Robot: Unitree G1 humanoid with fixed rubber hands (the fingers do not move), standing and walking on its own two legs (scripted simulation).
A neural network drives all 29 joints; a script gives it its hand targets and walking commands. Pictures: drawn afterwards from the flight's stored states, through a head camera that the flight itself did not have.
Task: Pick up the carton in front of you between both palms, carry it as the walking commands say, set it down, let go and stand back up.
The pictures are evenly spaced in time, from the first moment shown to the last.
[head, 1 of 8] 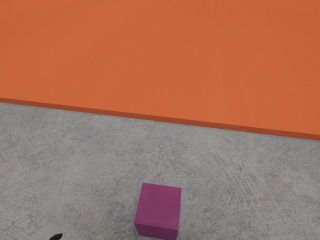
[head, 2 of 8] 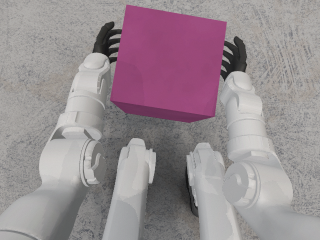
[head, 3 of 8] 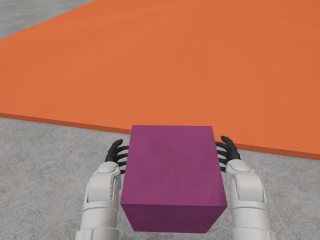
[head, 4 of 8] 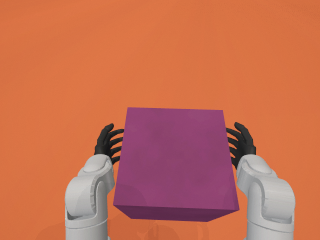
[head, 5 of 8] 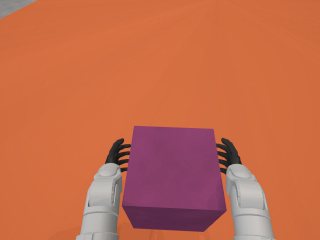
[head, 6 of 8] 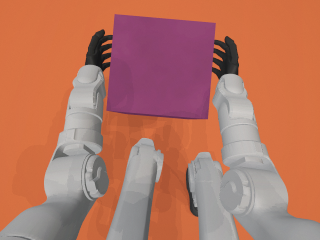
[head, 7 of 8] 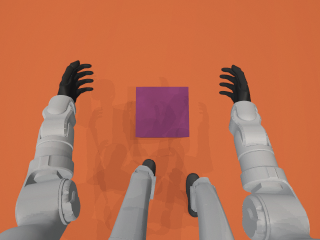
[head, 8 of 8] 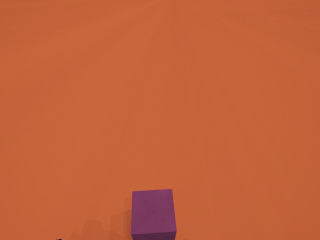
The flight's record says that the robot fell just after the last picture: no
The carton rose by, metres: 0.81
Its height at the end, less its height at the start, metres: +0.07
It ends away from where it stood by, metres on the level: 2.83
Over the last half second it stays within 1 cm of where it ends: yes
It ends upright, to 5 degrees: yes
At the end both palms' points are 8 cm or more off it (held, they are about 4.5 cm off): yes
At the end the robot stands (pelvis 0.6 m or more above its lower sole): yes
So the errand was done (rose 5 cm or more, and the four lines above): yes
